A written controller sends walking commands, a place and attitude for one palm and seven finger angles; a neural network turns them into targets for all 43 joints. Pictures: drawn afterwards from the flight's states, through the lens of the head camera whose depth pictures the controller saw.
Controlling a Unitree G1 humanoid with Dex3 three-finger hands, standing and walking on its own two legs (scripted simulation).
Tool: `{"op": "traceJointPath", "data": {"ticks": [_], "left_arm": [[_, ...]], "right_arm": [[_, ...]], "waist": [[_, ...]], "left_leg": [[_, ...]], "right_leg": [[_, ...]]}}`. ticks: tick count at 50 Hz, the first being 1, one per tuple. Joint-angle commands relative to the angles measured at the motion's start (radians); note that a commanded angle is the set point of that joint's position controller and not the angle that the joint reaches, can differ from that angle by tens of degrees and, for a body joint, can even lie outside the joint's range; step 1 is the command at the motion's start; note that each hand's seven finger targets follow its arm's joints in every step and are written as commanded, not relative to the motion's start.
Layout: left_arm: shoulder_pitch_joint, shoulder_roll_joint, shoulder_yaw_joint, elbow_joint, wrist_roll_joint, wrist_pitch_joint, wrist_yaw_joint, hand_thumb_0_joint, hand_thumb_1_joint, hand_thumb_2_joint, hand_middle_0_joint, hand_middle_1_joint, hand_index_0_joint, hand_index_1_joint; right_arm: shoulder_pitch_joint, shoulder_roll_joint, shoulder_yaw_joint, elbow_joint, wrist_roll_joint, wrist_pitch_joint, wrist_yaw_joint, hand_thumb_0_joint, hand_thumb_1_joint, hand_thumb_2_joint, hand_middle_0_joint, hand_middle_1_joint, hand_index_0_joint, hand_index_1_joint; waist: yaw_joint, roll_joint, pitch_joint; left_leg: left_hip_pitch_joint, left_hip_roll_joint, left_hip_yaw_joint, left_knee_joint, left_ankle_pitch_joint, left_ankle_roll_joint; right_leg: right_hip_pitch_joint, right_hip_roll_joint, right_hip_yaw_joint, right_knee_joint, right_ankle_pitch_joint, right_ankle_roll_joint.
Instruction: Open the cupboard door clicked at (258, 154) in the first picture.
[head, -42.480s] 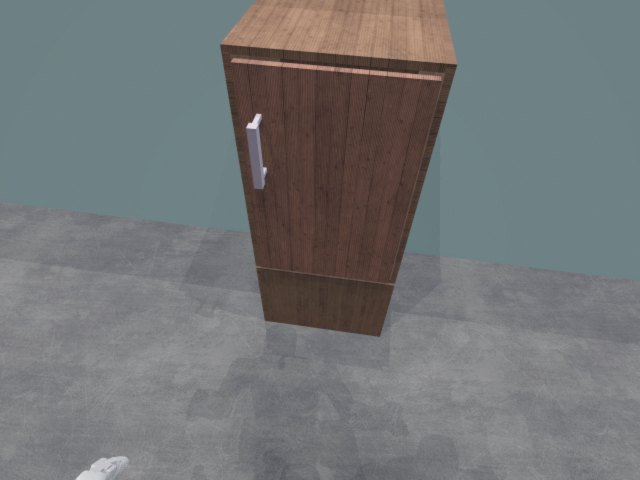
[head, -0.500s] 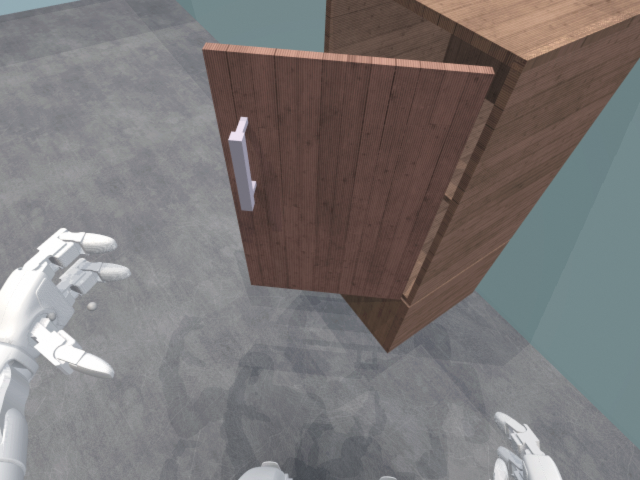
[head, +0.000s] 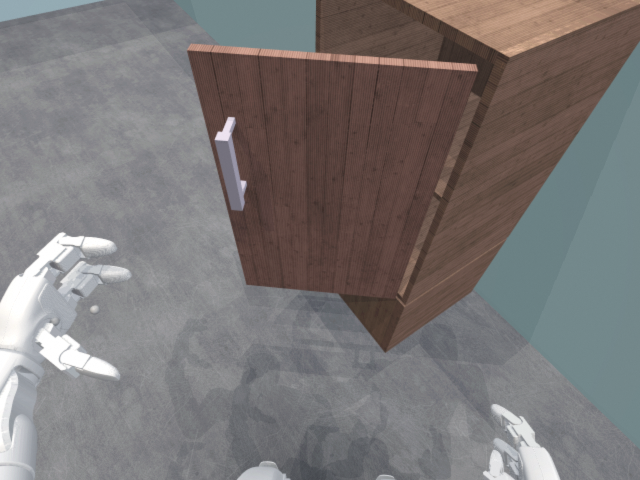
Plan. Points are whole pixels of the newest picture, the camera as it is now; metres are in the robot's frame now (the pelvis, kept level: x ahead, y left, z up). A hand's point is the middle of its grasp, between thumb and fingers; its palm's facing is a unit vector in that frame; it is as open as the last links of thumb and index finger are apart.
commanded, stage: move the hooked fingers beside the handle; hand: left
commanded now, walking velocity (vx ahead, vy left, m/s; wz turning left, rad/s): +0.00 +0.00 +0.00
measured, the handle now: (234, 166) +0.56 +0.17 +0.05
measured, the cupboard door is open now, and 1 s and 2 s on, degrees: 50 50 50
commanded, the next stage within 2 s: none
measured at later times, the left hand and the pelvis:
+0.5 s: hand (126, 259) +0.36 +0.26 +0.07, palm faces -0.04 -1.00 -0.03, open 14.0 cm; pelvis +0.01 +0.00 +0.00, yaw -1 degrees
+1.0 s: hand (154, 220) +0.43 +0.25 +0.06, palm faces -0.05 -1.00 -0.03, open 14.0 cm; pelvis +0.00 +0.02 -0.01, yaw -1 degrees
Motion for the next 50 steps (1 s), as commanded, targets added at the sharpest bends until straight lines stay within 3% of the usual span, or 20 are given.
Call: {"op": "traceJointPath", "data": {"ticks": [1, 5, 6, 9, 11, 15, 18, 20, 23, 25, 29, 30, 31, 33, 37, 40, 42, 48, 50], "left_arm": [[-0.290, 0.264, 0.065, -0.169, -0.023, -0.062, 0.000, 0.000, -0.500, 0.300, -0.300, -1.200, -0.300, -1.200], [-0.354, 0.266, 0.058, -0.123, -0.011, -0.077, 0.002, 0.000, -0.500, 0.300, -0.300, -1.200, -0.300, -1.200], [-0.383, 0.291, 0.070, -0.123, -0.007, -0.083, 0.005, 0.000, -0.500, 0.300, -0.300, -1.200, -0.300, -1.200], [-0.375, 0.285, 0.069, -0.097, 0.003, -0.082, 0.008, 0.000, -0.500, 0.300, -0.300, -1.200, -0.300, -1.200], [-0.376, 0.319, 0.097, -0.058, 0.006, -0.073, 0.010, 0.000, -0.500, 0.300, -0.300, -1.200, -0.300, -1.200], [-0.399, 0.321, 0.102, -0.018, 0.010, -0.064, 0.013, 0.000, -0.500, 0.300, -0.300, -1.200, -0.300, -1.200], [-0.463, 0.326, 0.094, 0.010, 0.022, -0.067, 0.017, 0.000, -0.500, 0.300, -0.300, -1.200, -0.300, -1.200], [-0.486, 0.294, 0.062, -0.010, 0.024, -0.076, 0.021, 0.000, -0.500, 0.300, -0.300, -1.200, -0.300, -1.200], [-0.488, 0.292, 0.060, 0.012, 0.030, -0.086, 0.025, 0.000, -0.500, 0.300, -0.300, -1.200, -0.300, -1.200], [-0.565, 0.290, 0.044, 0.020, 0.039, -0.092, 0.029, 0.000, -0.500, 0.300, -0.300, -1.200, -0.300, -1.200], [-0.588, 0.319, 0.068, 0.058, 0.053, -0.096, 0.048, 0.000, -0.500, 0.300, -0.300, -1.200, -0.300, -1.200], [-0.605, 0.285, 0.034, 0.057, 0.060, -0.096, 0.050, 0.000, -0.500, 0.300, -0.300, -1.200, -0.300, -1.200], [-0.631, 0.290, 0.037, 0.051, 0.060, -0.099, 0.059, 0.000, -0.500, 0.300, -0.300, -1.200, -0.300, -1.200], [-0.630, 0.321, 0.064, 0.064, 0.072, -0.104, 0.072, 0.000, -0.500, 0.300, -0.300, -1.200, -0.300, -1.200], [-0.711, 0.283, 0.020, 0.121, 0.090, -0.107, 0.093, 0.000, -0.500, 0.300, -0.300, -1.200, -0.300, -1.200], [-0.773, 0.290, 0.014, 0.200, 0.103, -0.105, 0.102, 0.000, -0.500, 0.300, -0.300, -1.200, -0.300, -1.200], [-0.808, 0.323, 0.035, 0.251, 0.114, -0.111, 0.103, 0.000, -0.500, 0.300, -0.300, -1.200, -0.300, -1.200], [-0.968, 0.321, -0.006, 0.276, 0.145, -0.155, 0.102, 0.000, -0.500, 0.300, -0.300, -1.200, -0.300, -1.200], [-0.982, 0.320, -0.002, 0.300, 0.143, -0.158, 0.108, 0.000, -0.500, 0.300, -0.300, -1.200, -0.300, -1.200]], "right_arm": [[-0.011, -0.153, -0.069, -0.112, 0.000, -0.055, -0.024, 0.000, -0.900, -0.900, 0.200, 0.300, 0.200, 0.300], [-0.006, -0.151, -0.068, -0.101, 0.000, -0.054, -0.029, 0.000, -0.900, -0.900, 0.200, 0.300, 0.200, 0.300], [-0.002, -0.155, -0.069, -0.091, -0.001, -0.053, -0.030, 0.000, -0.900, -0.900, 0.200, 0.300, 0.200, 0.300], [0.003, -0.150, -0.071, -0.094, -0.002, -0.046, -0.026, 0.000, -0.900, -0.900, 0.200, 0.300, 0.200, 0.300], [0.013, -0.156, -0.072, -0.089, -0.005, -0.037, -0.024, 0.000, -0.900, -0.900, 0.200, 0.300, 0.200, 0.300], [0.017, -0.155, -0.073, -0.095, -0.002, -0.020, -0.019, 0.000, -0.900, -0.900, 0.200, 0.300, 0.200, 0.300], [0.032, -0.156, -0.076, -0.086, -0.003, -0.007, -0.017, 0.000, -0.900, -0.900, 0.200, 0.300, 0.200, 0.300], [0.035, -0.153, -0.077, -0.091, -0.003, -0.003, -0.012, 0.000, -0.900, -0.900, 0.200, 0.300, 0.200, 0.300], [0.058, -0.157, -0.084, -0.085, -0.004, 0.010, -0.008, 0.000, -0.900, -0.900, 0.200, 0.300, 0.200, 0.300], [0.062, -0.159, -0.084, -0.071, -0.004, 0.017, -0.009, 0.000, -0.900, -0.900, 0.200, 0.300, 0.200, 0.300], [0.073, -0.162, -0.087, -0.063, -0.007, 0.034, -0.007, 0.000, -0.900, -0.900, 0.200, 0.300, 0.200, 0.300], [0.075, -0.158, -0.085, -0.064, -0.008, 0.037, -0.005, 0.000, -0.900, -0.900, 0.200, 0.300, 0.200, 0.300], [0.082, -0.159, -0.087, -0.059, -0.010, 0.041, -0.005, 0.000, -0.900, -0.900, 0.200, 0.300, 0.200, 0.300], [0.088, -0.161, -0.088, -0.058, -0.013, 0.050, -0.001, 0.000, -0.900, -0.900, 0.200, 0.300, 0.200, 0.300], [0.096, -0.160, -0.085, -0.051, -0.014, 0.069, 0.004, 0.000, -0.900, -0.900, 0.200, 0.300, 0.200, 0.300], [0.104, -0.165, -0.083, -0.041, -0.013, 0.084, 0.004, 0.000, -0.900, -0.900, 0.200, 0.300, 0.200, 0.300], [0.116, -0.171, -0.081, -0.036, -0.016, 0.094, 0.003, 0.000, -0.900, -0.900, 0.200, 0.300, 0.200, 0.300], [0.139, -0.172, -0.082, -0.017, -0.023, 0.118, 0.012, 0.000, -0.900, -0.900, 0.200, 0.300, 0.200, 0.300], [0.150, -0.176, -0.084, -0.009, -0.025, 0.126, 0.015, 0.000, -0.900, -0.900, 0.200, 0.300, 0.200, 0.300]], "waist": [[-0.024, 0.028, -0.203], [-0.025, 0.049, -0.224], [-0.026, 0.043, -0.231], [-0.012, 0.064, -0.278], [-0.008, 0.038, -0.284], [-0.007, 0.035, -0.285], [-0.019, 0.052, -0.279], [-0.022, 0.074, -0.296], [-0.028, 0.042, -0.324], [-0.044, 0.056, -0.314], [-0.035, 0.067, -0.323], [-0.042, 0.081, -0.329], [-0.045, 0.064, -0.335], [-0.033, 0.095, -0.361], [-0.054, 0.078, -0.333], [-0.069, 0.053, -0.299], [-0.069, 0.031, -0.316], [-0.083, 0.149, -0.384], [-0.086, 0.131, -0.395]], "left_leg": [[0.151, -0.014, -0.023, -0.124, 0.214, 0.013], [0.153, -0.015, -0.023, -0.123, 0.198, 0.011], [0.151, -0.014, -0.022, -0.113, 0.212, 0.013], [0.170, -0.015, -0.019, -0.116, 0.254, 0.012], [0.149, -0.014, -0.017, -0.109, 0.273, 0.012], [0.130, -0.015, -0.010, -0.114, 0.275, 0.012], [0.133, -0.012, -0.011, -0.109, 0.296, 0.011], [0.160, -0.012, -0.013, -0.110, 0.305, 0.011], [0.172, -0.008, -0.015, -0.103, 0.347, 0.012], [0.178, -0.006, -0.022, -0.101, 0.334, 0.010], [0.187, -0.002, -0.030, -0.105, 0.345, 0.006], [0.204, -0.002, -0.030, -0.104, 0.362, 0.006], [0.209, 0.000, -0.033, -0.098, 0.378, 0.007], [0.222, 0.002, -0.036, -0.101, 0.392, 0.001], [0.217, 0.008, -0.045, -0.104, 0.354, -0.002], [0.182, 0.007, -0.043, -0.105, 0.292, 0.001], [0.163, 0.007, -0.043, -0.098, 0.280, 0.004], [0.261, 0.017, -0.072, -0.072, 0.350, -0.011], [0.270, 0.022, -0.081, -0.068, 0.364, -0.014]], "right_leg": [[0.071, 0.010, 0.056, -0.129, 0.189, -0.002], [0.061, 0.005, 0.059, -0.125, 0.171, -0.001], [0.070, 0.005, 0.066, -0.121, 0.183, -0.003], [0.087, 0.002, 0.061, -0.109, 0.231, -0.003], [0.109, 0.003, 0.064, -0.103, 0.257, -0.003], [0.119, 0.001, 0.067, -0.106, 0.277, 0.001], [0.097, 0.003, 0.063, -0.097, 0.297, 0.000], [0.081, 0.005, 0.056, -0.094, 0.295, -0.002], [0.089, 0.009, 0.055, -0.088, 0.334, 0.000], [0.052, 0.008, 0.050, -0.083, 0.310, 0.000], [0.042, 0.009, 0.045, -0.079, 0.295, -0.006], [0.027, 0.008, 0.044, -0.078, 0.299, -0.005], [0.026, 0.009, 0.043, -0.074, 0.308, -0.005], [0.030, 0.009, 0.043, -0.070, 0.308, -0.006], [-0.020, 0.013, 0.034, -0.071, 0.256, -0.006], [-0.039, 0.012, 0.034, -0.077, 0.220, -0.005], [-0.032, 0.014, 0.039, -0.069, 0.216, -0.006], [-0.128, 0.017, 0.031, -0.042, 0.205, -0.015], [-0.139, 0.018, 0.028, -0.040, 0.206, -0.015]]}}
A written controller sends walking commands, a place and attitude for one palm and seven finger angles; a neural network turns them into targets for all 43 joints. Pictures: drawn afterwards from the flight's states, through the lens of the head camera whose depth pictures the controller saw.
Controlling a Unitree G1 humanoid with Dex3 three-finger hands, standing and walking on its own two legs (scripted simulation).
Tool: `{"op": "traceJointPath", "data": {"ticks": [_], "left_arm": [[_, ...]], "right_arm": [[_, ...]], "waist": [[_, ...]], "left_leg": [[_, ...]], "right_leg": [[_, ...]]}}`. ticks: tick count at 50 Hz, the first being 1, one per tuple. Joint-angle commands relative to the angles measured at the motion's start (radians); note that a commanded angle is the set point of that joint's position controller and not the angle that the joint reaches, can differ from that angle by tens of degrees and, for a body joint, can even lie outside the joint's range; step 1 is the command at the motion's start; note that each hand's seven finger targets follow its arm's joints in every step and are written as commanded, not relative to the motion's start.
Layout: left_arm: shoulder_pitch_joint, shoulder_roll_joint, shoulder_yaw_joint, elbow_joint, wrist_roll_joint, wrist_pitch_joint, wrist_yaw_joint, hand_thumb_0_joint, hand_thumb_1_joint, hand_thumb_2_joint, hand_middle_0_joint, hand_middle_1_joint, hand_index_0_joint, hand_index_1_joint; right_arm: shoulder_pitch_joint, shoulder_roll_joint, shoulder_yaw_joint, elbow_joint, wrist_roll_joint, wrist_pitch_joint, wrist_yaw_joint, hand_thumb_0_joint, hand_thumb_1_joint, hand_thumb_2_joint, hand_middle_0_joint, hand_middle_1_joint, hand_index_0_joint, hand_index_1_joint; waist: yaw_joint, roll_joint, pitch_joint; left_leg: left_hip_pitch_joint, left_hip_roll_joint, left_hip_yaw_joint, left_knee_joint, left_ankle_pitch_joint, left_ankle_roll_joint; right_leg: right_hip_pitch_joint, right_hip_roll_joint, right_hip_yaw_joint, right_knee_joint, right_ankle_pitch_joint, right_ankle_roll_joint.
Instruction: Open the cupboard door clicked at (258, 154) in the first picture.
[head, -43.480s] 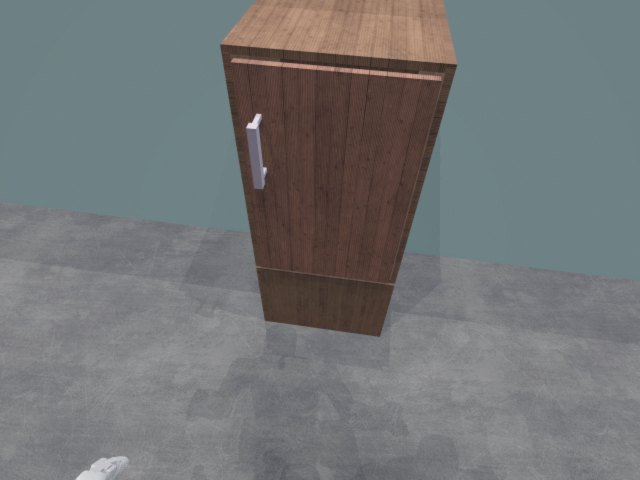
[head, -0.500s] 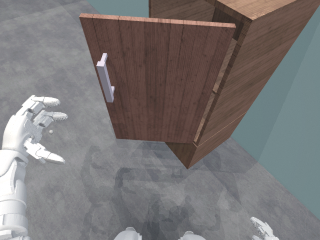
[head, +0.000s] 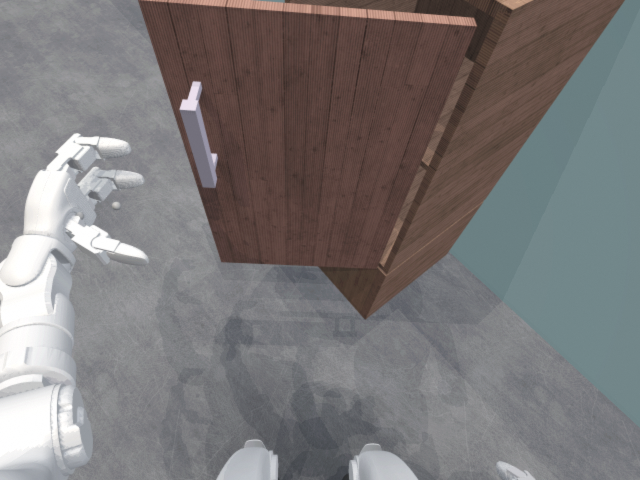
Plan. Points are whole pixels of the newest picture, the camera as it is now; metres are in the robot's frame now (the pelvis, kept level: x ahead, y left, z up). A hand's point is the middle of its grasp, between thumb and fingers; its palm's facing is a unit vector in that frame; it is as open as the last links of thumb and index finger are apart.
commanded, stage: move the hooked fingers beside the handle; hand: left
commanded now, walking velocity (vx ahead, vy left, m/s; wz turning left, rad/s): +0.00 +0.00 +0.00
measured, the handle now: (203, 138) +0.55 +0.16 +0.06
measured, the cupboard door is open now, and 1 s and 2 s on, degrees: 50 50 50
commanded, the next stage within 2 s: slide the fingers in behind the handle in 1.36 s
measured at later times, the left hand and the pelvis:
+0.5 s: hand (145, 161) +0.49 +0.22 +0.08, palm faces -0.03 -1.00 -0.02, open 14.0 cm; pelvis +0.00 -0.01 -0.01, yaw -1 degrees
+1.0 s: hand (134, 155) +0.50 +0.24 +0.07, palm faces -0.02 -1.00 -0.02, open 14.0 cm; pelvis +0.01 +0.00 -0.01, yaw -2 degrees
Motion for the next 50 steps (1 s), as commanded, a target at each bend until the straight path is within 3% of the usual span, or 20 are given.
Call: {"op": "traceJointPath", "data": {"ticks": [1, 4, 5, 8, 11, 15, 19, 21, 27, 28, 31, 33, 36, 37, 39, 43, 46, 47, 48, 50], "left_arm": [[-0.435, 0.238, 0.018, -0.158, -0.021, -0.082, 0.005, 0.000, -0.500, 0.300, -0.300, -1.200, -0.300, -1.200], [-0.471, 0.253, 0.030, -0.084, -0.013, -0.068, 0.014, 0.000, -0.500, 0.300, -0.300, -1.200, -0.300, -1.200], [-0.487, 0.290, 0.052, -0.073, -0.004, -0.068, 0.020, 0.000, -0.500, 0.300, -0.300, -1.200, -0.300, -1.200], [-0.491, 0.315, 0.064, -0.101, 0.016, -0.079, 0.032, 0.000, -0.500, 0.300, -0.300, -1.200, -0.300, -1.200], [-0.505, 0.321, 0.071, -0.087, 0.021, -0.088, 0.046, 0.000, -0.500, 0.300, -0.300, -1.200, -0.300, -1.200], [-0.591, 0.355, 0.078, -0.020, 0.032, -0.083, 0.049, 0.000, -0.500, 0.300, -0.300, -1.200, -0.300, -1.200], [-0.615, 0.389, 0.084, 0.001, 0.049, -0.086, 0.042, 0.000, -0.500, 0.300, -0.300, -1.200, -0.300, -1.200], [-0.667, 0.383, 0.069, 0.015, 0.048, -0.084, 0.037, 0.000, -0.500, 0.300, -0.300, -1.200, -0.300, -1.200], [-0.754, 0.407, 0.063, 0.073, 0.064, -0.060, 0.031, 0.000, -0.500, 0.300, -0.300, -1.200, -0.300, -1.200], [-0.759, 0.449, 0.087, 0.075, 0.069, -0.061, 0.035, 0.000, -0.500, 0.300, -0.300, -1.200, -0.300, -1.200], [-0.703, 0.438, 0.094, 0.073, 0.065, -0.060, 0.034, 0.000, -0.500, 0.300, -0.300, -1.200, -0.300, -1.200], [-0.662, 0.484, 0.126, 0.070, 0.075, -0.055, 0.032, 0.000, -0.500, 0.300, -0.300, -1.200, -0.300, -1.200], [-0.663, 0.452, 0.104, 0.051, 0.070, -0.050, 0.029, 0.000, -0.500, 0.300, -0.300, -1.200, -0.300, -1.200], [-0.649, 0.499, 0.142, 0.023, 0.073, -0.052, 0.033, 0.000, -0.500, 0.300, -0.300, -1.200, -0.300, -1.200], [-0.637, 0.512, 0.161, 0.000, 0.065, -0.055, 0.033, 0.000, -0.500, 0.300, -0.300, -1.200, -0.300, -1.200], [-0.651, 0.514, 0.159, -0.007, 0.061, -0.069, 0.027, 0.000, -0.500, 0.300, -0.300, -1.200, -0.300, -1.200], [-0.657, 0.421, 0.092, -0.039, 0.050, -0.077, 0.012, 0.000, -0.500, 0.300, -0.300, -1.200, -0.300, -1.200], [-0.622, 0.436, 0.108, -0.014, 0.053, -0.074, 0.009, 0.000, -0.500, 0.300, -0.300, -1.200, -0.300, -1.200], [-0.631, 0.387, 0.065, 0.002, 0.049, -0.067, 0.004, 0.000, -0.500, 0.300, -0.300, -1.200, -0.300, -1.200], [-0.622, 0.337, 0.033, 0.010, 0.038, -0.055, -0.005, 0.000, -0.500, 0.300, -0.300, -1.200, -0.300, -1.200]], "right_arm": [[0.106, -0.178, -0.073, -0.063, -0.006, -0.014, -0.013, 0.000, -0.900, -0.900, 0.200, 0.300, 0.200, 0.300], [0.114, -0.183, -0.073, -0.054, -0.005, 0.004, -0.011, 0.000, -0.900, -0.900, 0.200, 0.300, 0.200, 0.300], [0.118, -0.187, -0.073, -0.052, -0.006, 0.010, -0.011, 0.000, -0.900, -0.900, 0.200, 0.300, 0.200, 0.300], [0.134, -0.181, -0.072, -0.063, -0.012, 0.026, -0.005, 0.000, -0.900, -0.900, 0.200, 0.300, 0.200, 0.300], [0.148, -0.179, -0.072, -0.062, -0.015, 0.040, 0.001, 0.000, -0.900, -0.900, 0.200, 0.300, 0.200, 0.300], [0.157, -0.185, -0.068, -0.053, -0.011, 0.057, -0.004, 0.000, -0.900, -0.900, 0.200, 0.300, 0.200, 0.300], [0.173, -0.187, -0.064, -0.048, -0.015, 0.068, -0.004, 0.000, -0.900, -0.900, 0.200, 0.300, 0.200, 0.300], [0.183, -0.185, -0.061, -0.041, -0.015, 0.071, -0.007, 0.000, -0.900, -0.900, 0.200, 0.300, 0.200, 0.300], [0.213, -0.195, -0.058, -0.029, -0.021, 0.081, -0.006, 0.000, -0.900, -0.900, 0.200, 0.300, 0.200, 0.300], [0.216, -0.200, -0.057, -0.030, -0.021, 0.084, -0.007, 0.000, -0.900, -0.900, 0.200, 0.300, 0.200, 0.300], [0.228, -0.195, -0.056, -0.046, -0.026, 0.089, 0.000, 0.000, -0.900, -0.900, 0.200, 0.300, 0.200, 0.300], [0.232, -0.198, -0.058, -0.053, -0.027, 0.098, 0.003, 0.000, -0.900, -0.900, 0.200, 0.300, 0.200, 0.300], [0.234, -0.191, -0.057, -0.065, -0.025, 0.109, 0.008, 0.000, -0.900, -0.900, 0.200, 0.300, 0.200, 0.300], [0.237, -0.199, -0.062, -0.068, -0.027, 0.112, 0.007, 0.000, -0.900, -0.900, 0.200, 0.300, 0.200, 0.300], [0.235, -0.196, -0.065, -0.074, -0.025, 0.113, 0.007, 0.000, -0.900, -0.900, 0.200, 0.300, 0.200, 0.300], [0.230, -0.195, -0.066, -0.065, -0.022, 0.114, 0.006, 0.000, -0.900, -0.900, 0.200, 0.300, 0.200, 0.300], [0.227, -0.185, -0.066, -0.062, -0.020, 0.116, 0.011, 0.000, -0.900, -0.900, 0.200, 0.300, 0.200, 0.300], [0.231, -0.191, -0.067, -0.053, -0.023, 0.120, 0.010, 0.000, -0.900, -0.900, 0.200, 0.300, 0.200, 0.300], [0.224, -0.188, -0.066, -0.051, -0.020, 0.121, 0.011, 0.000, -0.900, -0.900, 0.200, 0.300, 0.200, 0.300], [0.222, -0.187, -0.069, -0.047, -0.020, 0.121, 0.012, 0.000, -0.900, -0.900, 0.200, 0.300, 0.200, 0.300]], "waist": [[-0.021, 0.103, -0.389], [-0.029, 0.076, -0.380], [-0.023, 0.090, -0.370], [-0.009, 0.133, -0.438], [-0.016, 0.111, -0.432], [-0.048, 0.097, -0.388], [-0.049, 0.140, -0.433], [-0.073, 0.109, -0.416], [-0.098, 0.147, -0.449], [-0.093, 0.142, -0.451], [-0.075, 0.155, -0.504], [-0.058, 0.158, -0.522], [-0.063, 0.150, -0.496], [-0.051, 0.143, -0.529], [-0.048, 0.140, -0.538], [-0.061, 0.141, -0.493], [-0.070, 0.212, -0.492], [-0.060, 0.202, -0.494], [-0.079, 0.189, -0.455], [-0.084, 0.179, -0.430]], "left_leg": [[0.391, 0.024, -0.102, -0.119, 0.377, -0.029], [0.334, 0.019, -0.090, -0.115, 0.322, -0.022], [0.322, 0.019, -0.093, -0.117, 0.314, -0.024], [0.354, 0.016, -0.084, -0.102, 0.401, -0.025], [0.341, 0.020, -0.083, -0.085, 0.422, -0.021], [0.259, 0.017, -0.068, -0.081, 0.326, -0.010], [0.262, 0.015, -0.060, -0.063, 0.346, -0.009], [0.241, 0.017, -0.062, -0.050, 0.343, -0.002], [0.248, 0.023, -0.070, -0.028, 0.349, -0.003], [0.234, 0.024, -0.073, -0.024, 0.348, -0.004], [0.246, 0.021, -0.065, -0.016, 0.400, -0.003], [0.238, 0.022, -0.061, -0.017, 0.424, -0.005], [0.231, 0.021, -0.055, -0.020, 0.422, -0.001], [0.242, 0.024, -0.055, -0.023, 0.445, -0.002], [0.230, 0.021, -0.048, -0.025, 0.444, 0.000], [0.233, 0.023, -0.049, -0.029, 0.429, 0.001], [0.323, 0.026, -0.055, -0.030, 0.485, -0.004], [0.342, 0.031, -0.064, -0.033, 0.496, -0.011], [0.340, 0.031, -0.066, -0.036, 0.473, -0.010], [0.340, 0.032, -0.069, -0.042, 0.463, -0.010]], "right_leg": [[0.004, 0.026, 0.006, -0.083, 0.211, -0.034], [0.012, 0.022, 0.011, -0.083, 0.201, -0.027], [0.009, 0.021, 0.010, -0.080, 0.194, -0.029], [0.035, 0.023, 0.016, -0.066, 0.252, -0.029], [0.028, 0.031, 0.016, -0.059, 0.268, -0.029], [0.028, 0.030, 0.029, -0.068, 0.240, -0.021], [0.036, 0.033, 0.039, -0.061, 0.262, -0.022], [0.025, 0.036, 0.039, -0.058, 0.267, -0.021], [-0.024, 0.039, 0.037, -0.049, 0.257, -0.018], [-0.023, 0.038, 0.037, -0.045, 0.254, -0.018], [0.009, 0.042, 0.038, -0.031, 0.301, -0.021], [0.041, 0.041, 0.040, -0.030, 0.332, -0.018], [0.048, 0.046, 0.037, -0.033, 0.344, -0.019], [0.073, 0.046, 0.040, -0.032, 0.368, -0.017], [0.103, 0.046, 0.044, -0.037, 0.388, -0.016], [0.087, 0.052, 0.044, -0.048, 0.372, -0.016], [0.031, 0.055, 0.033, -0.050, 0.372, -0.023], [0.013, 0.056, 0.026, -0.052, 0.354, -0.023], [-0.016, 0.056, 0.021, -0.059, 0.331, -0.021], [-0.031, 0.055, 0.017, -0.066, 0.317, -0.021]]}}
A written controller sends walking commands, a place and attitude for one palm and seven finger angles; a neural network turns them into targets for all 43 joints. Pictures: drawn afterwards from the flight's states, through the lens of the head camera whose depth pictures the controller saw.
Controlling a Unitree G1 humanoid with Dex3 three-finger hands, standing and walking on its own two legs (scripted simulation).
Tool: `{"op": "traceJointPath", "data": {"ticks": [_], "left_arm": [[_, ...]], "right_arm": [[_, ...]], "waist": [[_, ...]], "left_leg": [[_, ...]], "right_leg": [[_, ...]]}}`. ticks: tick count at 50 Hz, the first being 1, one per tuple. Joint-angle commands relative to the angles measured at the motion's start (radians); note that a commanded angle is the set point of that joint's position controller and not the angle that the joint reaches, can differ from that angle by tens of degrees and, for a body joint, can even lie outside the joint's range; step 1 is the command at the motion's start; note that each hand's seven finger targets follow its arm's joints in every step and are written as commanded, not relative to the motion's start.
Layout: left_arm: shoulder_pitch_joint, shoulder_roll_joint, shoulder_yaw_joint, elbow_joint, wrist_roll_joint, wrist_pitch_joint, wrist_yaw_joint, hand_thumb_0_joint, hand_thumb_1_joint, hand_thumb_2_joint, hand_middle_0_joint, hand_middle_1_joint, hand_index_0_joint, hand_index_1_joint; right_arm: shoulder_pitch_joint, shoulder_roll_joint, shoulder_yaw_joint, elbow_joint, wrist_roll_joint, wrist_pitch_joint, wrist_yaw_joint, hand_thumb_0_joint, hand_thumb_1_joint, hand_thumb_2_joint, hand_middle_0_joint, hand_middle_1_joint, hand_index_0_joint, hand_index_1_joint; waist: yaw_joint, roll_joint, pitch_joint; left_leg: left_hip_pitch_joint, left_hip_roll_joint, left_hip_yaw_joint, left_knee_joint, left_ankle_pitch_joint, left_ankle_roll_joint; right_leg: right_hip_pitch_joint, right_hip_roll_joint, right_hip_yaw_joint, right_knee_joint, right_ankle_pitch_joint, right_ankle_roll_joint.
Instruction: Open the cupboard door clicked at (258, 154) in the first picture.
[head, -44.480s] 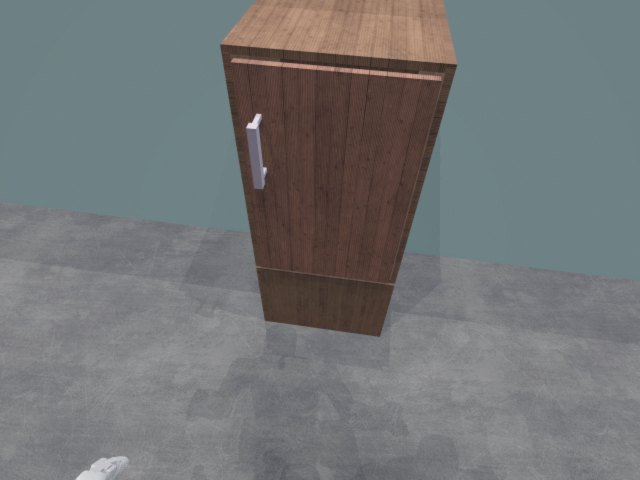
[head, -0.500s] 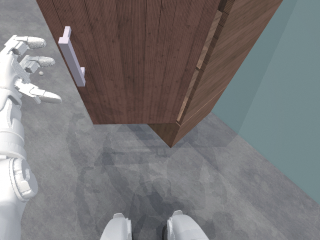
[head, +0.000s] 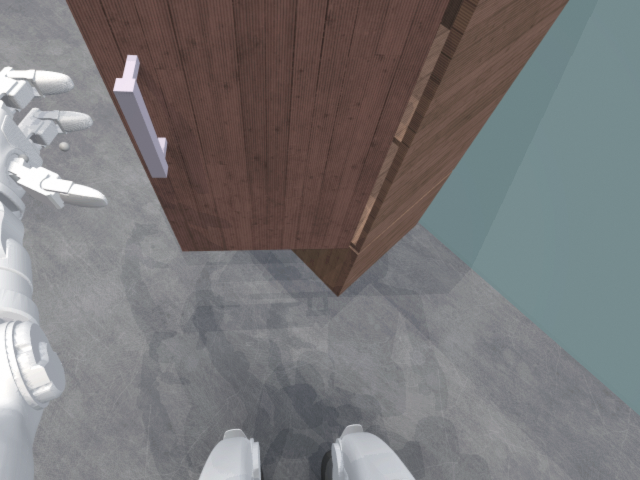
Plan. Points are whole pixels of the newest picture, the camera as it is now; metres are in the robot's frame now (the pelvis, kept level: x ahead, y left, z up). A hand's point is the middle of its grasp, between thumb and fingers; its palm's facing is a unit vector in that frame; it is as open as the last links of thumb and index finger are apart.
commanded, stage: move the hooked fingers beside the handle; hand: left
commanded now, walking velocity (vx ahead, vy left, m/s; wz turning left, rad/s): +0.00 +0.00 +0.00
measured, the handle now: (147, 122) +0.54 +0.19 +0.07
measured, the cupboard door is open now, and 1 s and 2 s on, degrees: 50 50 50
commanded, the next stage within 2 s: slide the fingers in behind the handle in 0.36 s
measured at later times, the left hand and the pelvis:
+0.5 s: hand (79, 152) +0.48 +0.25 +0.08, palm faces -0.01 -1.00 -0.01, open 14.0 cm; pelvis -0.01 +0.01 +0.00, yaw +0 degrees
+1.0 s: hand (110, 149) +0.49 +0.22 +0.08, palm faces +0.01 -1.00 -0.01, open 13.9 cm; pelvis -0.01 +0.00 +0.00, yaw +0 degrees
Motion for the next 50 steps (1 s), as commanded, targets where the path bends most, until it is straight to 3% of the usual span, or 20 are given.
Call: {"op": "traceJointPath", "data": {"ticks": [1, 4, 5, 9, 12, 14, 17, 21, 22, 26, 28, 30, 32, 36, 37, 41, 43, 46, 47, 50], "left_arm": [[-0.368, 0.176, -0.038, -0.179, -0.045, -0.046, -0.022, 0.000, -0.500, 0.300, -0.300, -1.200, -0.300, -1.200], [-0.392, 0.186, -0.040, -0.131, -0.042, -0.031, -0.011, 0.000, -0.500, 0.300, -0.300, -1.200, -0.300, -1.200], [-0.407, 0.220, -0.017, -0.124, -0.036, -0.032, 0.001, 0.000, -0.500, 0.300, -0.300, -1.200, -0.300, -1.200], [-0.458, 0.263, 0.012, -0.245, -0.015, -0.092, 0.034, 0.000, -0.500, 0.300, -0.300, -1.200, -0.300, -1.200], [-0.477, 0.234, -0.006, -0.265, -0.011, -0.115, 0.046, 0.000, -0.500, 0.300, -0.300, -1.200, -0.300, -1.200], [-0.469, 0.233, 0.000, -0.246, -0.015, -0.104, 0.048, 0.000, -0.500, 0.300, -0.300, -1.200, -0.300, -1.200], [-0.436, 0.209, -0.020, -0.205, -0.016, -0.067, 0.038, 0.000, -0.500, 0.300, -0.300, -1.200, -0.300, -1.200], [-0.414, 0.156, -0.062, -0.144, -0.018, -0.036, 0.038, 0.000, -0.500, 0.300, -0.300, -1.200, -0.300, -1.200], [-0.425, 0.189, -0.039, -0.141, -0.013, -0.039, 0.044, 0.000, -0.500, 0.300, -0.300, -1.200, -0.300, -1.200], [-0.478, 0.173, -0.043, -0.179, -0.022, -0.078, 0.061, 0.000, -0.500, 0.300, -0.300, -1.200, -0.300, -1.200], [-0.509, 0.168, -0.047, -0.188, -0.015, -0.095, 0.069, 0.000, -0.500, 0.300, -0.300, -1.200, -0.300, -1.200], [-0.483, 0.154, -0.052, -0.201, -0.009, -0.102, 0.075, 0.000, -0.500, 0.300, -0.300, -1.200, -0.300, -1.200], [-0.477, 0.180, -0.026, -0.220, -0.007, -0.104, 0.081, 0.000, -0.500, 0.300, -0.300, -1.200, -0.300, -1.200], [-0.451, 0.181, -0.024, -0.197, -0.003, -0.077, 0.098, 0.000, -0.500, 0.300, -0.300, -1.200, -0.300, -1.200], [-0.452, 0.175, -0.033, -0.203, 0.004, -0.074, 0.101, 0.000, -0.500, 0.300, -0.300, -1.200, -0.300, -1.200], [-0.466, 0.197, -0.015, -0.211, 0.004, -0.079, 0.119, 0.000, -0.500, 0.300, -0.300, -1.200, -0.300, -1.200], [-0.462, 0.149, -0.053, -0.211, 0.009, -0.083, 0.116, 0.000, -0.500, 0.300, -0.300, -1.200, -0.300, -1.200], [-0.440, 0.145, -0.045, -0.200, -0.009, -0.086, 0.108, 0.000, -0.500, 0.300, -0.300, -1.200, -0.300, -1.200], [-0.456, 0.121, -0.067, -0.206, -0.009, -0.085, 0.102, 0.000, -0.500, 0.300, -0.300, -1.200, -0.300, -1.200], [-0.437, 0.144, -0.050, -0.176, -0.012, -0.069, 0.101, 0.000, -0.500, 0.300, -0.300, -1.200, -0.300, -1.200]], "right_arm": [[0.151, -0.192, -0.079, -0.037, -0.003, -0.015, -0.018, 0.000, -0.900, -0.900, 0.200, 0.300, 0.200, 0.300], [0.141, -0.198, -0.074, -0.035, -0.003, -0.012, -0.018, 0.000, -0.900, -0.900, 0.200, 0.300, 0.200, 0.300], [0.140, -0.201, -0.072, -0.037, -0.004, -0.013, -0.020, 0.000, -0.900, -0.900, 0.200, 0.300, 0.200, 0.300], [0.132, -0.194, -0.075, -0.047, -0.012, -0.022, -0.017, 0.000, -0.900, -0.900, 0.200, 0.300, 0.200, 0.300], [0.130, -0.189, -0.076, -0.039, -0.013, -0.020, -0.013, 0.000, -0.900, -0.900, 0.200, 0.300, 0.200, 0.300], [0.131, -0.193, -0.078, -0.034, -0.012, -0.020, -0.014, 0.000, -0.900, -0.900, 0.200, 0.300, 0.200, 0.300], [0.132, -0.194, -0.073, -0.036, -0.008, -0.013, -0.015, 0.000, -0.900, -0.900, 0.200, 0.300, 0.200, 0.300], [0.131, -0.193, -0.068, -0.045, -0.007, -0.009, -0.016, 0.000, -0.900, -0.900, 0.200, 0.300, 0.200, 0.300], [0.133, -0.198, -0.069, -0.042, -0.008, -0.008, -0.018, 0.000, -0.900, -0.900, 0.200, 0.300, 0.200, 0.300], [0.131, -0.195, -0.069, -0.043, -0.012, -0.019, -0.016, 0.000, -0.900, -0.900, 0.200, 0.300, 0.200, 0.300], [0.134, -0.192, -0.072, -0.032, -0.015, -0.023, -0.014, 0.000, -0.900, -0.900, 0.200, 0.300, 0.200, 0.300], [0.136, -0.190, -0.074, -0.035, -0.017, -0.025, -0.010, 0.000, -0.900, -0.900, 0.200, 0.300, 0.200, 0.300], [0.143, -0.190, -0.076, -0.029, -0.019, -0.024, -0.007, 0.000, -0.900, -0.900, 0.200, 0.300, 0.200, 0.300], [0.145, -0.185, -0.072, -0.041, -0.014, -0.014, -0.008, 0.000, -0.900, -0.900, 0.200, 0.300, 0.200, 0.300], [0.140, -0.184, -0.072, -0.043, -0.011, -0.014, -0.006, 0.000, -0.900, -0.900, 0.200, 0.300, 0.200, 0.300], [0.139, -0.181, -0.070, -0.046, -0.012, -0.018, -0.009, 0.000, -0.900, -0.900, 0.200, 0.300, 0.200, 0.300], [0.137, -0.176, -0.072, -0.044, -0.011, -0.020, -0.006, 0.000, -0.900, -0.900, 0.200, 0.300, 0.200, 0.300], [0.141, -0.179, -0.073, -0.040, -0.011, -0.021, -0.005, 0.000, -0.900, -0.900, 0.200, 0.300, 0.200, 0.300], [0.135, -0.177, -0.074, -0.040, -0.009, -0.023, -0.004, 0.000, -0.900, -0.900, 0.200, 0.300, 0.200, 0.300], [0.135, -0.182, -0.075, -0.038, -0.007, -0.023, -0.007, 0.000, -0.900, -0.900, 0.200, 0.300, 0.200, 0.300]], "waist": [[-0.007, 0.173, -0.419], [-0.018, 0.127, -0.370], [-0.014, 0.106, -0.356], [0.011, 0.207, -0.480], [0.002, 0.225, -0.520], [0.001, 0.212, -0.506], [0.005, 0.213, -0.480], [-0.014, 0.143, -0.385], [-0.011, 0.132, -0.380], [-0.018, 0.146, -0.392], [-0.022, 0.165, -0.432], [-0.008, 0.186, -0.466], [0.002, 0.200, -0.516], [0.000, 0.140, -0.461], [0.004, 0.164, -0.467], [-0.003, 0.132, -0.450], [-0.006, 0.153, -0.452], [-0.007, 0.125, -0.440], [-0.011, 0.152, -0.458], [-0.011, 0.102, -0.422]], "left_leg": [[0.475, -0.005, -0.070, -0.099, 0.531, -0.004], [0.410, -0.007, -0.073, -0.104, 0.448, -0.003], [0.377, -0.009, -0.075, -0.107, 0.416, -0.001], [0.475, -0.008, -0.086, -0.091, 0.496, -0.015], [0.544, 0.003, -0.105, -0.082, 0.564, -0.029], [0.540, 0.005, -0.109, -0.087, 0.561, -0.030], [0.530, 0.004, -0.107, -0.102, 0.562, -0.031], [0.443, -0.004, -0.097, -0.114, 0.448, -0.015], [0.435, -0.001, -0.098, -0.116, 0.438, -0.015], [0.431, -0.005, -0.102, -0.109, 0.396, -0.015], [0.452, -0.003, -0.105, -0.101, 0.400, -0.018], [0.472, -0.004, -0.106, -0.099, 0.429, -0.023], [0.497, -0.004, -0.102, -0.087, 0.486, -0.024], [0.420, -0.011, -0.085, -0.094, 0.453, -0.010], [0.425, -0.011, -0.081, -0.097, 0.444, -0.012], [0.368, -0.018, -0.066, -0.091, 0.396, -0.001], [0.389, -0.017, -0.067, -0.092, 0.408, -0.004], [0.381, -0.017, -0.064, -0.091, 0.412, -0.002], [0.388, -0.019, -0.060, -0.089, 0.408, -0.004], [0.335, -0.020, -0.054, -0.091, 0.369, 0.002]], "right_leg": [[0.074, 0.018, 0.010, -0.089, 0.336, -0.019], [0.058, 0.014, 0.009, -0.091, 0.290, -0.015], [0.068, 0.012, 0.011, -0.088, 0.273, -0.015], [0.066, 0.010, 0.015, -0.063, 0.292, -0.021], [0.029, 0.016, 0.006, -0.053, 0.289, -0.021], [0.034, 0.015, 0.003, -0.060, 0.286, -0.019], [0.039, 0.016, -0.003, -0.068, 0.282, -0.020], [0.032, 0.016, -0.005, -0.081, 0.247, -0.021], [0.029, 0.015, -0.004, -0.080, 0.242, -0.020], [0.013, 0.014, -0.001, -0.070, 0.211, -0.025], [0.005, 0.013, 0.003, -0.067, 0.210, -0.022], [0.012, 0.012, 0.002, -0.060, 0.218, -0.024], [0.033, 0.013, 0.005, -0.053, 0.260, -0.023], [0.087, 0.015, 0.008, -0.060, 0.285, -0.019], [0.084, 0.015, 0.010, -0.063, 0.281, -0.017], [0.126, 0.015, 0.023, -0.066, 0.288, -0.016], [0.108, 0.013, 0.022, -0.068, 0.292, -0.016], [0.125, 0.016, 0.022, -0.069, 0.305, -0.019], [0.117, 0.014, 0.026, -0.068, 0.306, -0.016], [0.137, 0.011, 0.032, -0.076, 0.297, -0.013]]}}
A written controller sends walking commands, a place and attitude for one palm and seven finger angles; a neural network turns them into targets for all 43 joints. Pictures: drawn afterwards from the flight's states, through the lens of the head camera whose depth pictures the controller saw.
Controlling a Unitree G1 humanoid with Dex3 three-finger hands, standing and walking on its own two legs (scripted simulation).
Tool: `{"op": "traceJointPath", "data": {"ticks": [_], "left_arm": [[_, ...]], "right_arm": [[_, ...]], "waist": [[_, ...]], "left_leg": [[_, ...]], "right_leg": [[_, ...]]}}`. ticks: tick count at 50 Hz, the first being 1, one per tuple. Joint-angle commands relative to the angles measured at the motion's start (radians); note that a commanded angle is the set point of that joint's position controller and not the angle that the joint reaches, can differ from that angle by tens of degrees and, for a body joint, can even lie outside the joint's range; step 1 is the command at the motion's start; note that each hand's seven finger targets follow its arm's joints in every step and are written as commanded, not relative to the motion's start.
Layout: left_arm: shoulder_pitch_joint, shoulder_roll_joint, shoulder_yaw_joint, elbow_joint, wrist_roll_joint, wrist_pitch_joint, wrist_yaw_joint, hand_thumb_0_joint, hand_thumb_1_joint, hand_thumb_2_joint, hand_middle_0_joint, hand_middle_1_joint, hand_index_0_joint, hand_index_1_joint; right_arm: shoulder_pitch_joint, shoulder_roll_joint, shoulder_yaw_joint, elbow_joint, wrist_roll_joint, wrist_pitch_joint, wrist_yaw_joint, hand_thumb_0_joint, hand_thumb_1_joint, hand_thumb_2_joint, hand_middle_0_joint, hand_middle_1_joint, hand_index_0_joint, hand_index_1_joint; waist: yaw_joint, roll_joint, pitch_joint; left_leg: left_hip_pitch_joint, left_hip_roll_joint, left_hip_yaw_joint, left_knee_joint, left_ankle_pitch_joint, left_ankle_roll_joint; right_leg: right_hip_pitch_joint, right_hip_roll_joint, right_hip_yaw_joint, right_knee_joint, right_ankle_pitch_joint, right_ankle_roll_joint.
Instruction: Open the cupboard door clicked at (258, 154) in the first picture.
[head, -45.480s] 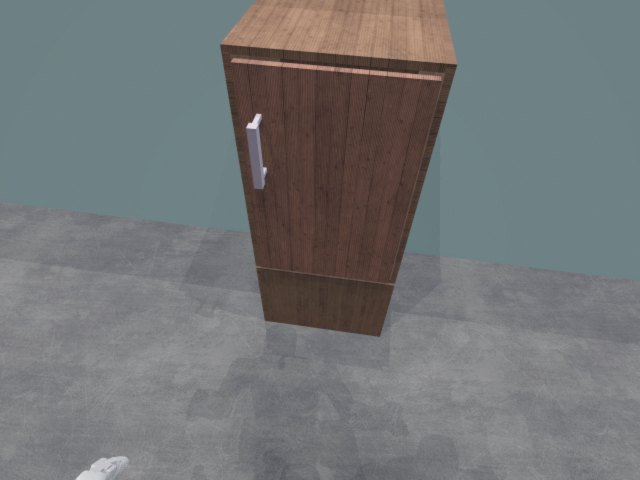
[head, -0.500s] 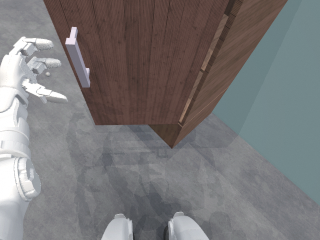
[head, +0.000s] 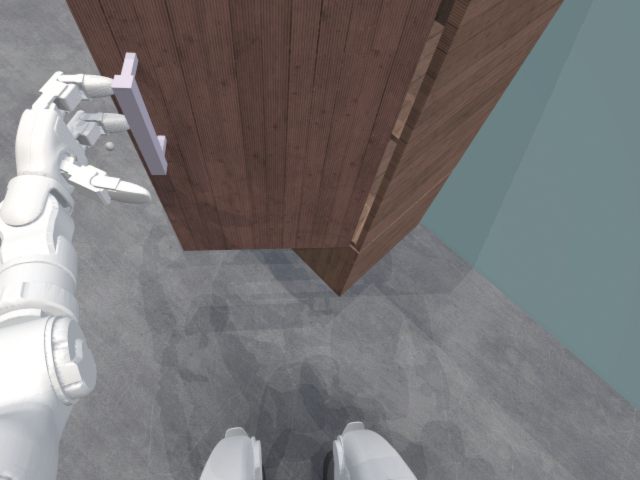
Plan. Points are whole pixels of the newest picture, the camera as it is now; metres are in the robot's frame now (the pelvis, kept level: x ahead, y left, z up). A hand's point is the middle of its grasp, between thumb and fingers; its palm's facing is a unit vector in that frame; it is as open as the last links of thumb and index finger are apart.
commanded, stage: slide the fingers in behind the handle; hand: left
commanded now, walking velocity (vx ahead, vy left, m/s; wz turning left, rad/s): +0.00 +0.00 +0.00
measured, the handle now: (145, 119) +0.54 +0.18 +0.07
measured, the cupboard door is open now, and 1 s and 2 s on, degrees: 50 50 50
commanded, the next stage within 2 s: close the thumb around the handle in 1.06 s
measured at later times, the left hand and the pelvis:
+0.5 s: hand (148, 147) +0.50 +0.18 +0.08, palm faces -0.01 -1.00 -0.01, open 14.0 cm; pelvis +0.00 +0.00 +0.00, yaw +0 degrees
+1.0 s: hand (160, 147) +0.50 +0.16 +0.08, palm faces +0.01 -1.00 -0.01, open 13.9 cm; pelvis +0.00 -0.01 +0.00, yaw +0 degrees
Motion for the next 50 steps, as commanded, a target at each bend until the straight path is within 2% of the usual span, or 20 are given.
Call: {"op": "traceJointPath", "data": {"ticks": [1, 4, 5, 7, 11, 14, 16, 19, 22, 26, 29, 30, 33, 36, 37, 40, 41, 47, 48, 50], "left_arm": [[-0.415, 0.225, 0.008, -0.200, -0.025, -0.055, -0.003, 0.000, -0.500, 0.300, -0.300, -1.200, -0.300, -1.200], [-0.408, 0.228, 0.016, -0.228, -0.020, -0.066, 0.006, 0.000, -0.500, 0.300, -0.300, -1.200, -0.300, -1.200], [-0.431, 0.206, -0.002, -0.242, -0.021, -0.072, 0.011, 0.000, -0.500, 0.300, -0.300, -1.200, -0.300, -1.200], [-0.426, 0.201, 0.006, -0.282, -0.022, -0.087, 0.021, 0.000, -0.500, 0.300, -0.300, -1.200, -0.300, -1.200], [-0.390, 0.132, -0.033, -0.267, -0.026, -0.084, 0.042, 0.000, -0.500, 0.300, -0.300, -1.200, -0.300, -1.200], [-0.381, 0.147, -0.023, -0.211, -0.013, -0.055, 0.060, 0.000, -0.500, 0.300, -0.300, -1.200, -0.300, -1.200], [-0.408, 0.145, -0.024, -0.217, -0.007, -0.056, 0.075, 0.000, -0.500, 0.300, -0.300, -1.200, -0.300, -1.200], [-0.428, 0.147, -0.016, -0.249, -0.001, -0.082, 0.096, 0.000, -0.500, 0.300, -0.300, -1.200, -0.300, -1.200], [-0.454, 0.103, -0.046, -0.271, -0.001, -0.111, 0.104, 0.000, -0.500, 0.300, -0.300, -1.200, -0.300, -1.200], [-0.425, 0.066, -0.066, -0.234, 0.007, -0.107, 0.117, 0.000, -0.500, 0.300, -0.300, -1.200, -0.300, -1.200], [-0.388, 0.118, -0.024, -0.202, 0.011, -0.085, 0.125, 0.000, -0.500, 0.300, -0.300, -1.200, -0.300, -1.200], [-0.397, 0.089, -0.046, -0.208, 0.007, -0.080, 0.127, 0.000, -0.500, 0.300, -0.300, -1.200, -0.300, -1.200], [-0.440, 0.090, -0.048, -0.213, 0.012, -0.086, 0.140, 0.000, -0.500, 0.300, -0.300, -1.200, -0.300, -1.200], [-0.489, 0.144, -0.012, -0.214, 0.023, -0.109, 0.153, 0.000, -0.500, 0.300, -0.300, -1.200, -0.300, -1.200], [-0.504, 0.141, -0.025, -0.232, 0.029, -0.119, 0.153, 0.000, -0.500, 0.300, -0.300, -1.200, -0.300, -1.200], [-0.473, 0.096, -0.053, -0.248, 0.030, -0.136, 0.149, 0.000, -0.500, 0.300, -0.300, -1.200, -0.300, -1.200], [-0.477, 0.065, -0.072, -0.245, 0.020, -0.136, 0.145, 0.000, -0.500, 0.300, -0.300, -1.200, -0.300, -1.200], [-0.442, 0.124, -0.024, -0.185, 0.011, -0.095, 0.138, 0.000, -0.500, 0.300, -0.300, -1.200, -0.300, -1.200], [-0.453, 0.139, -0.022, -0.187, 0.018, -0.092, 0.137, 0.000, -0.500, 0.300, -0.300, -1.200, -0.300, -1.200], [-0.449, 0.100, -0.051, -0.206, 0.018, -0.093, 0.134, 0.000, -0.500, 0.300, -0.300, -1.200, -0.300, -1.200]], "right_arm": [[0.153, -0.182, -0.070, -0.049, -0.004, -0.021, -0.019, 0.000, -0.900, -0.900, 0.200, 0.300, 0.200, 0.300], [0.144, -0.178, -0.074, -0.049, -0.004, -0.025, -0.015, 0.000, -0.900, -0.900, 0.200, 0.300, 0.200, 0.300], [0.141, -0.175, -0.075, -0.046, -0.005, -0.026, -0.014, 0.000, -0.900, -0.900, 0.200, 0.300, 0.200, 0.300], [0.146, -0.173, -0.079, -0.045, -0.007, -0.029, -0.011, 0.000, -0.900, -0.900, 0.200, 0.300, 0.200, 0.300], [0.145, -0.168, -0.082, -0.041, -0.006, -0.029, -0.003, 0.000, -0.900, -0.900, 0.200, 0.300, 0.200, 0.300], [0.140, -0.172, -0.081, -0.043, -0.002, -0.021, -0.003, 0.000, -0.900, -0.900, 0.200, 0.300, 0.200, 0.300], [0.138, -0.169, -0.078, -0.047, -0.005, -0.024, -0.002, 0.000, -0.900, -0.900, 0.200, 0.300, 0.200, 0.300], [0.137, -0.166, -0.080, -0.049, -0.008, -0.029, -0.002, 0.000, -0.900, -0.900, 0.200, 0.300, 0.200, 0.300], [0.134, -0.158, -0.080, -0.043, -0.012, -0.036, 0.005, 0.000, -0.900, -0.900, 0.200, 0.300, 0.200, 0.300], [0.141, -0.158, -0.083, -0.040, -0.014, -0.035, 0.011, 0.000, -0.900, -0.900, 0.200, 0.300, 0.200, 0.300], [0.141, -0.165, -0.083, -0.044, -0.010, -0.027, 0.008, 0.000, -0.900, -0.900, 0.200, 0.300, 0.200, 0.300], [0.135, -0.161, -0.080, -0.051, -0.009, -0.027, 0.008, 0.000, -0.900, -0.900, 0.200, 0.300, 0.200, 0.300], [0.134, -0.158, -0.078, -0.047, -0.010, -0.031, 0.006, 0.000, -0.900, -0.900, 0.200, 0.300, 0.200, 0.300], [0.142, -0.162, -0.077, -0.042, -0.013, -0.037, 0.001, 0.000, -0.900, -0.900, 0.200, 0.300, 0.200, 0.300], [0.137, -0.160, -0.076, -0.042, -0.013, -0.040, 0.001, 0.000, -0.900, -0.900, 0.200, 0.300, 0.200, 0.300], [0.138, -0.158, -0.081, -0.036, -0.017, -0.044, 0.006, 0.000, -0.900, -0.900, 0.200, 0.300, 0.200, 0.300], [0.143, -0.157, -0.080, -0.037, -0.019, -0.045, 0.008, 0.000, -0.900, -0.900, 0.200, 0.300, 0.200, 0.300], [0.146, -0.165, -0.078, -0.033, -0.009, -0.037, 0.001, 0.000, -0.900, -0.900, 0.200, 0.300, 0.200, 0.300], [0.146, -0.165, -0.078, -0.033, -0.009, -0.035, -0.001, 0.000, -0.900, -0.900, 0.200, 0.300, 0.200, 0.300], [0.142, -0.160, -0.079, -0.039, -0.009, -0.037, 0.003, 0.000, -0.900, -0.900, 0.200, 0.300, 0.200, 0.300]], "waist": [[-0.007, 0.122, -0.432], [0.005, 0.134, -0.463], [-0.009, 0.138, -0.457], [0.004, 0.157, -0.507], [-0.001, 0.139, -0.481], [-0.004, 0.087, -0.418], [-0.006, 0.106, -0.398], [-0.001, 0.090, -0.449], [-0.005, 0.125, -0.486], [-0.009, 0.119, -0.474], [0.008, 0.070, -0.451], [-0.001, 0.065, -0.441], [-0.009, 0.077, -0.427], [-0.015, 0.053, -0.422], [-0.010, 0.107, -0.451], [-0.001, 0.144, -0.501], [-0.012, 0.136, -0.500], [-0.009, 0.052, -0.454], [-0.009, 0.059, -0.441], [-0.011, 0.077, -0.440]], "left_leg": [[0.364, -0.017, -0.052, -0.109, 0.394, 0.004], [0.385, -0.015, -0.054, -0.102, 0.412, 0.000], [0.399, -0.013, -0.055, -0.102, 0.413, 0.000], [0.451, -0.010, -0.063, -0.098, 0.478, -0.006], [0.465, -0.008, -0.069, -0.100, 0.493, -0.008], [0.380, -0.014, -0.057, -0.110, 0.411, -0.003], [0.370, -0.019, -0.055, -0.111, 0.398, 0.000], [0.392, -0.016, -0.061, -0.105, 0.416, -0.003], [0.428, -0.017, -0.064, -0.098, 0.444, -0.007], [0.427, -0.018, -0.063, -0.098, 0.435, -0.007], [0.362, -0.022, -0.052, -0.109, 0.389, -0.005], [0.348, -0.025, -0.045, -0.112, 0.372, -0.001], [0.334, -0.026, -0.044, -0.108, 0.350, 0.000], [0.306, -0.027, -0.050, -0.102, 0.310, 0.004], [0.327, -0.028, -0.047, -0.102, 0.322, 0.001], [0.405, -0.023, -0.058, -0.098, 0.383, -0.009], [0.421, -0.022, -0.062, -0.096, 0.401, -0.007], [0.314, -0.029, -0.043, -0.103, 0.348, 0.004], [0.300, -0.029, -0.042, -0.105, 0.334, 0.005], [0.322, -0.030, -0.041, -0.110, 0.329, 0.004]], "right_leg": [[0.157, 0.017, 0.032, -0.102, 0.324, -0.013], [0.156, 0.015, 0.034, -0.098, 0.332, -0.013], [0.142, 0.016, 0.031, -0.099, 0.330, -0.011], [0.143, 0.019, 0.026, -0.086, 0.361, -0.014], [0.122, 0.022, 0.015, -0.088, 0.355, -0.016], [0.140, 0.016, 0.022, -0.097, 0.331, -0.010], [0.138, 0.016, 0.023, -0.097, 0.326, -0.013], [0.145, 0.015, 0.027, -0.089, 0.335, -0.012], [0.135, 0.015, 0.027, -0.077, 0.348, -0.013], [0.120, 0.016, 0.021, -0.079, 0.335, -0.014], [0.166, 0.013, 0.028, -0.087, 0.334, -0.011], [0.174, 0.012, 0.031, -0.094, 0.333, -0.008], [0.159, 0.011, 0.035, -0.093, 0.317, -0.008], [0.161, 0.011, 0.041, -0.089, 0.285, -0.009], [0.155, 0.008, 0.047, -0.087, 0.292, -0.009], [0.130, 0.009, 0.033, -0.076, 0.308, -0.016], [0.120, 0.013, 0.028, -0.074, 0.317, -0.016], [0.192, 0.011, 0.042, -0.094, 0.335, -0.006], [0.193, 0.009, 0.045, -0.095, 0.326, -0.005], [0.183, 0.010, 0.044, -0.101, 0.317, -0.007]]}}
